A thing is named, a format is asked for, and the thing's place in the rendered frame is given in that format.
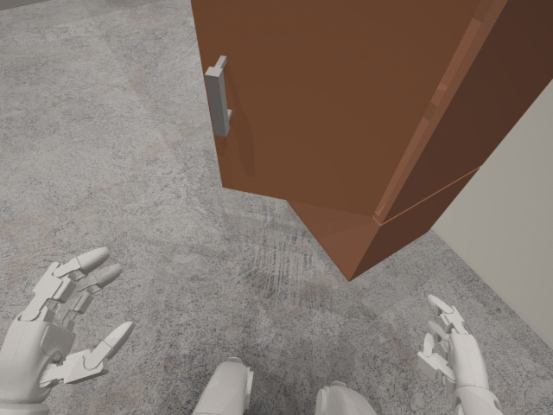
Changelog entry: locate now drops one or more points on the robot thigh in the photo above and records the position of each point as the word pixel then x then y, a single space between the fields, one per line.
pixel 228 391
pixel 340 400

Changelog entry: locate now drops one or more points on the right robot hand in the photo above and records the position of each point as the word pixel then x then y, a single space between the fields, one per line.
pixel 459 349

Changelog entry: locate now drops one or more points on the right robot forearm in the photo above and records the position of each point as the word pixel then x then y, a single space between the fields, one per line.
pixel 474 400

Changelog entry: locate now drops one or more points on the handle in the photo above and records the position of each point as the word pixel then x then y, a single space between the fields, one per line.
pixel 217 97

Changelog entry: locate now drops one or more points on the right robot thigh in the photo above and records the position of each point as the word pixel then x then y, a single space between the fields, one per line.
pixel 340 400

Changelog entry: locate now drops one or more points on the left robot thigh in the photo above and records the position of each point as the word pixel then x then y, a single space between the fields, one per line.
pixel 228 391

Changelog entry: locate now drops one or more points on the left robot hand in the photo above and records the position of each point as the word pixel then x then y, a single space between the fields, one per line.
pixel 37 334

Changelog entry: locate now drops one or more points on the cupboard door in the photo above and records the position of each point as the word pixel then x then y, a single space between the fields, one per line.
pixel 325 94

